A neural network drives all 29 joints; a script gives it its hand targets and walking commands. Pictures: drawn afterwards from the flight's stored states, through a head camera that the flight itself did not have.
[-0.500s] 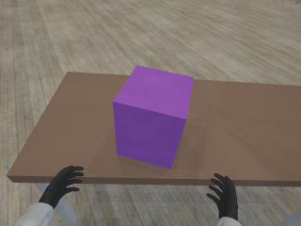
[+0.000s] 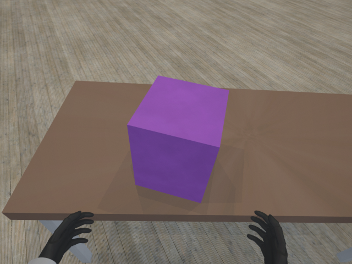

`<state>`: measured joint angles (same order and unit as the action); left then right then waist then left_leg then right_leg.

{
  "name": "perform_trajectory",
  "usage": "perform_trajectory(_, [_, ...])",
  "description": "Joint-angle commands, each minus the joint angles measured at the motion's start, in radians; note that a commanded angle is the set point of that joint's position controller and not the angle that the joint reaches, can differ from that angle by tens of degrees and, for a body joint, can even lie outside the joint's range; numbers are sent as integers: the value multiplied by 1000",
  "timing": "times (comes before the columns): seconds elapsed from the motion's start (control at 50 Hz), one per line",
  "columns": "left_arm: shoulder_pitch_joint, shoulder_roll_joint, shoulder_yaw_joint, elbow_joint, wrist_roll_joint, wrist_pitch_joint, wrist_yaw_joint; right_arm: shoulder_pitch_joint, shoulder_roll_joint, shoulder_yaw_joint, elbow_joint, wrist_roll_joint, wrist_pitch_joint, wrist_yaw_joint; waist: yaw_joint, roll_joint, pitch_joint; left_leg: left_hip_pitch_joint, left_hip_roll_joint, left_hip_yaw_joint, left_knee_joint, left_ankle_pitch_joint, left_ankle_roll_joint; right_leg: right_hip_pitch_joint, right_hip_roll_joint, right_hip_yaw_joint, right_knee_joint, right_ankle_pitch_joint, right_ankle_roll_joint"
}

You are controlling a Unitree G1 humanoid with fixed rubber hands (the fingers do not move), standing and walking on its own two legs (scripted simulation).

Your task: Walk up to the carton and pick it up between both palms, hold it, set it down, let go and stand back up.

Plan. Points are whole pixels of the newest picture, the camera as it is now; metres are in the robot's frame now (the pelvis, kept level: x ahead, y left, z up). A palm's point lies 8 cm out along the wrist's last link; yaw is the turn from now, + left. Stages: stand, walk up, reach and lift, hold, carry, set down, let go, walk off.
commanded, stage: set down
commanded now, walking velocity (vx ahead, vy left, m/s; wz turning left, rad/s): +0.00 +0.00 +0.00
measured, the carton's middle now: (179, 140) +0.45 -0.03 +0.03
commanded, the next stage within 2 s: let go in 1.60 s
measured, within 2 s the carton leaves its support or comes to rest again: neither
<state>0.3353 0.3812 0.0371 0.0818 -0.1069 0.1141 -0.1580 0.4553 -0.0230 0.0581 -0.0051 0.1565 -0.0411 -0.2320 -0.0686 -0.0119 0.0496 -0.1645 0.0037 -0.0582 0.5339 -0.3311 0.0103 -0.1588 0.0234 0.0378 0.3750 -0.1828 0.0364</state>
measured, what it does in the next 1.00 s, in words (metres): stands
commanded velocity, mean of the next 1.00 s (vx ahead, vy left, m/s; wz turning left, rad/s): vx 0.00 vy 0.00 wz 0.00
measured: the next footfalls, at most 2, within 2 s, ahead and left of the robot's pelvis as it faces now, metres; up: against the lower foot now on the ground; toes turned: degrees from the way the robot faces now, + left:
none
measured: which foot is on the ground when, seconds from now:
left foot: down 0.00-1.00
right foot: down 0.00-1.00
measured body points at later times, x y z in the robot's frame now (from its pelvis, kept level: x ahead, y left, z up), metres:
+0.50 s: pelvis +0.00 -0.01 +0.00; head +0.00 +0.00 +0.45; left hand +0.20 +0.23 -0.01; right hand +0.15 -0.21 +0.00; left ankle -0.03 +0.10 -0.74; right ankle +0.02 -0.15 -0.74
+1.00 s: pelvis +0.00 -0.01 +0.00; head +0.01 -0.01 +0.45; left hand +0.19 +0.22 -0.04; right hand +0.15 -0.22 -0.04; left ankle -0.03 +0.10 -0.74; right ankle +0.02 -0.15 -0.74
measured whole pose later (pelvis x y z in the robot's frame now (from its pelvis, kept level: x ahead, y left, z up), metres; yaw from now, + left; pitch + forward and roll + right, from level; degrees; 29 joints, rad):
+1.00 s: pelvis +0.00 -0.01 +0.00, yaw +0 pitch -2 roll -2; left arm 0.30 0.29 0.04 0.24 -0.11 0.13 -0.08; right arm 0.39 -0.14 0.06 0.22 0.10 -0.08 -0.07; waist -0.07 0.02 0.06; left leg -0.13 0.01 -0.06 0.47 -0.30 0.01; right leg -0.15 0.02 0.04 0.35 -0.17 0.02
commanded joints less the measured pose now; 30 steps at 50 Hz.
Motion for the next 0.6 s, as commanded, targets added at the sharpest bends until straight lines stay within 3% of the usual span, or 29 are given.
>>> perform_trajectory(0.0, [6,100,84,-187,-22,-55,19,68,-81,41,-80,-22,-79,27,175,203,-1,195,49,73,-155,509,-110,86,8,-59,-73,163,-94])
perform_trajectory(0.08, [3,111,72,-214,-42,-73,25,76,-76,27,-94,-27,-99,36,166,199,-24,184,50,75,-160,498,-110,96,4,-54,-73,156,-92])
perform_trajectory(0.1, [10,84,66,-185,-25,-71,38,71,-95,17,-27,-31,-95,54,173,229,-7,192,58,65,-166,519,-121,82,15,-62,-73,141,-104])
perform_trajectory(0.16, [0,95,67,-136,-40,-64,24,60,-84,-2,-24,-42,-88,52,145,185,-4,171,54,75,-180,452,-114,101,6,-48,-89,127,-96])
perform_trajectory(0.18, [-1,77,59,-131,-24,-58,31,62,-98,-11,23,-41,-83,60,148,212,13,172,57,72,-190,454,-117,90,13,-55,-85,109,-100])
perform_trajectory(0.24, [3,62,52,-105,-20,-48,35,39,-102,-14,24,-49,-68,66,151,208,35,133,56,72,-210,408,-112,105,11,-57,-89,86,-103])
perform_trajectory(0.36, [-24,68,44,-48,-38,-37,27,3,-94,-31,-10,-62,-50,71,143,149,31,81,41,93,-234,300,-85,140,-3,-50,-92,80,-95])
perform_trajectory(0.42, [-42,54,33,-43,-35,-28,31,-26,-104,-50,12,-63,-34,77,144,176,43,48,50,85,-258,234,-83,148,4,-54,-80,49,-94])
perform_trajectory(0.48, [-38,45,44,17,-18,-8,31,-35,-112,-50,45,-73,-14,84,145,167,60,50,45,93,-267,209,-76,135,-1,-60,-86,20,-96])
perform_trajectory(0.52, [-45,42,34,8,-30,-9,32,-49,-116,-62,15,-74,-12,87,153,144,43,31,47,94,-273,199,-70,164,-1,-59,-81,27,-90])
perform_trajectory(0.54, [-55,40,30,0,-28,-5,35,-47,-115,-65,23,-78,-7,87,145,161,53,21,49,93,-277,178,-75,158,0,-60,-80,15,-90])
perform_trajectory(0.58, [-52,38,37,-13,-24,-11,45,-56,-113,-59,20,-74,-21,97,161,164,30,41,40,98,-261,230,-78,149,4,-65,-74,32,-94])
